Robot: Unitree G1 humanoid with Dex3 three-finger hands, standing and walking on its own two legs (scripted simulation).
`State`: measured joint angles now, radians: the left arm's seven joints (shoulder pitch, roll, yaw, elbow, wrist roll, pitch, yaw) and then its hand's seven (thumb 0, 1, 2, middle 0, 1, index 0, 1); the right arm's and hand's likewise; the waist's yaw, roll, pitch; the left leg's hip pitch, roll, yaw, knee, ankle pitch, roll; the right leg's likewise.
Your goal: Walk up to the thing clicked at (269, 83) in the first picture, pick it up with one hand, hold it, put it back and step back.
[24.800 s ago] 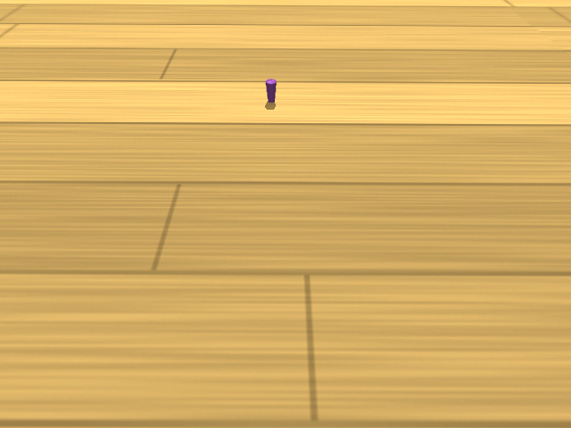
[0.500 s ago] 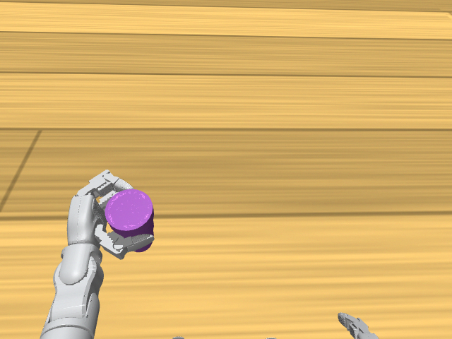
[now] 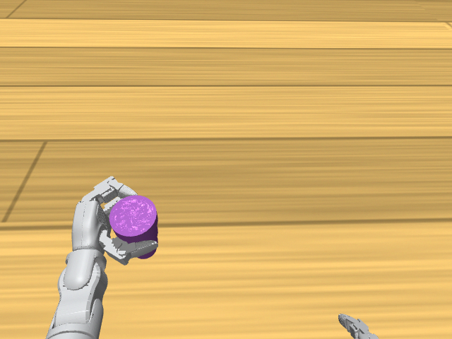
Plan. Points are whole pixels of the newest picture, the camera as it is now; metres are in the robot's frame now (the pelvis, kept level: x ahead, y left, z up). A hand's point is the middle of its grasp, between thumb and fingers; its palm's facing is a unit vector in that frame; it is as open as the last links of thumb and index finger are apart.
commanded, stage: hold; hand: left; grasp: from above
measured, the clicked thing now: (139, 233) +0.32 +0.16 +0.02
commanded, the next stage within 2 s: crouch in 1.54 s
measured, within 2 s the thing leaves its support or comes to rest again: neither
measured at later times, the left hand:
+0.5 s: hand (126, 227) +0.31 +0.17 +0.05, palm faces +0.08 -1.00 -0.01, open 10.4 cm
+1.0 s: hand (123, 223) +0.32 +0.17 +0.06, palm faces +0.09 -1.00 -0.01, open 10.4 cm
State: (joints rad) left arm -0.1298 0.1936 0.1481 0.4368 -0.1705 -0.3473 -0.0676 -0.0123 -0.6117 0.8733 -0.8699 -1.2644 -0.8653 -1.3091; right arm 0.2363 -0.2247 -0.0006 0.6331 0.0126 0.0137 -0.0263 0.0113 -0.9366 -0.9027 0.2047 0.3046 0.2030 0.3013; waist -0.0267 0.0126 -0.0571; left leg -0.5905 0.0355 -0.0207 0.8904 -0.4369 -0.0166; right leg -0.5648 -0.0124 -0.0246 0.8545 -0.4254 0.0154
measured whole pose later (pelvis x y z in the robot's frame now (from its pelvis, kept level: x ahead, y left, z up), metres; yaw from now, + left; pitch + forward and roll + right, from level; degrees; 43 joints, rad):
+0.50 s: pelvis -0.01 +0.00 +0.00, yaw +0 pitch +6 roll -1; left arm -0.11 0.19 0.15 0.45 -0.17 -0.37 -0.09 -0.02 -0.61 0.88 -0.86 -1.27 -0.86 -1.31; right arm 0.22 -0.23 0.00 0.64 0.02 0.00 -0.03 0.01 -0.94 -0.91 0.20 0.30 0.20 0.30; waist -0.02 0.01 -0.04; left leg -0.55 0.03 -0.02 0.86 -0.41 -0.02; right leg -0.53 -0.01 -0.02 0.83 -0.40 0.01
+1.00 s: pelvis -0.01 +0.00 +0.01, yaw +0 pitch +6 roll -1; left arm -0.10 0.19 0.14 0.43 -0.17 -0.37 -0.08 -0.02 -0.61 0.89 -0.86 -1.27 -0.86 -1.31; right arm 0.23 -0.22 0.00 0.66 0.02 -0.02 -0.03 0.01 -0.94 -0.91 0.20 0.30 0.20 0.30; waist -0.02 0.01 -0.04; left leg -0.53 0.03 -0.02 0.84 -0.41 -0.01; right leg -0.51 -0.01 -0.02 0.81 -0.39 0.02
